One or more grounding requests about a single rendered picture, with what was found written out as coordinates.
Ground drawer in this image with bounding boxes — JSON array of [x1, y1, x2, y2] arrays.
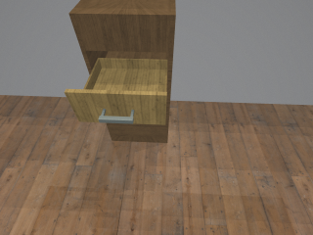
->
[[65, 58, 168, 125]]

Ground cabinet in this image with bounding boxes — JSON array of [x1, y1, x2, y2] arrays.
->
[[68, 0, 176, 143]]

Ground handle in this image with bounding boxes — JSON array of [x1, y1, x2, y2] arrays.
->
[[98, 109, 135, 124]]

